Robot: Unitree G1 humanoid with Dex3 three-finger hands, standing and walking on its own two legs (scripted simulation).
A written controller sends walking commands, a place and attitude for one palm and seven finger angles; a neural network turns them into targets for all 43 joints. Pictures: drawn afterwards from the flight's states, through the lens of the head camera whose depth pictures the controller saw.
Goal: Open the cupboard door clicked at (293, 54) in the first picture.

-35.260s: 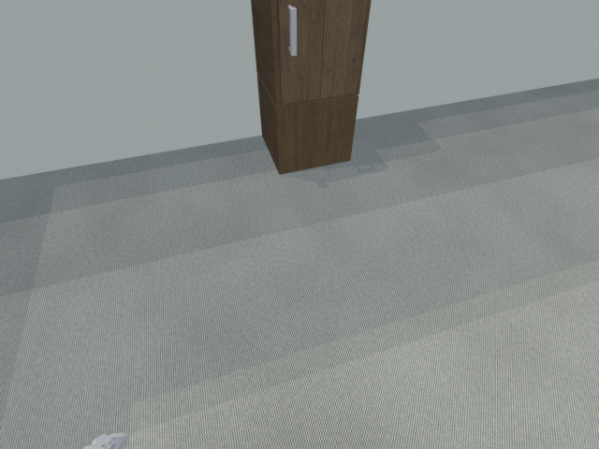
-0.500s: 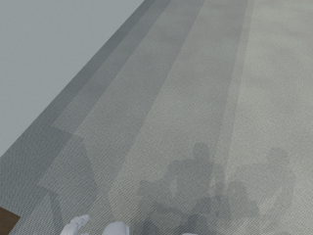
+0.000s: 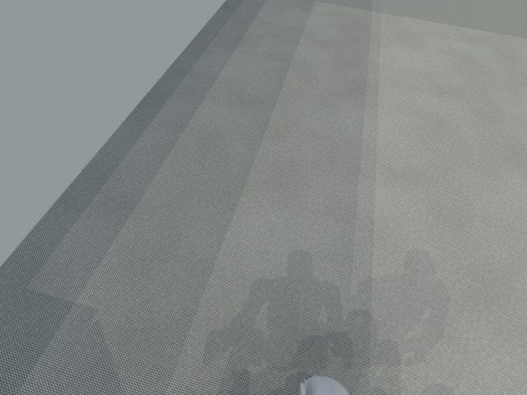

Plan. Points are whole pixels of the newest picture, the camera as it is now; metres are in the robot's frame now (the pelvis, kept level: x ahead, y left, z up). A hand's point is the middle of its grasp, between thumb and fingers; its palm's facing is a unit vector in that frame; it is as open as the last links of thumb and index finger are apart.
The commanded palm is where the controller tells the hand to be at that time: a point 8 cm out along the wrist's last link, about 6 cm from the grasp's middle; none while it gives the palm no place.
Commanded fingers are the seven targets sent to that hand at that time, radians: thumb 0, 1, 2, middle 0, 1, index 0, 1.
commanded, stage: walk to a spot facing it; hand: left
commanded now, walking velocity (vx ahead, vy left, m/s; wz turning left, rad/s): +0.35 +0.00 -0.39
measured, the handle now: out of the picture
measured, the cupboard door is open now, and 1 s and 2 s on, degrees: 47 47 47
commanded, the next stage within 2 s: turn to face it in 0.48 s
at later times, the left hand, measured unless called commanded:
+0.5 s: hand (219, 305) +0.30 +0.10 -0.17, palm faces -0.11 -0.97 -0.22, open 7.2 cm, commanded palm none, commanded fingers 0.00 0.90 0.90 -0.20 -0.30 -0.20 -0.30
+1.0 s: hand (221, 228) +0.48 +0.13 -0.18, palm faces +0.10 -0.97 -0.20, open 7.3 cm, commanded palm none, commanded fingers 0.00 0.90 0.90 -0.20 -0.30 -0.20 -0.30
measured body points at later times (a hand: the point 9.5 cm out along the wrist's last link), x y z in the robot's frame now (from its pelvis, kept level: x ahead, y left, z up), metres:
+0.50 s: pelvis +0.23 -0.08 +0.00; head +0.26 -0.09 +0.45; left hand +0.30 +0.15 -0.15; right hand +0.23 -0.31 -0.15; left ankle +0.30 +0.07 -0.68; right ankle +0.19 -0.14 -0.74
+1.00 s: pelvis +0.40 -0.07 -0.01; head +0.45 -0.05 +0.44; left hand +0.48 +0.18 -0.16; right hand +0.46 -0.31 -0.15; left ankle +0.46 +0.02 -0.74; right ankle +0.41 -0.24 -0.69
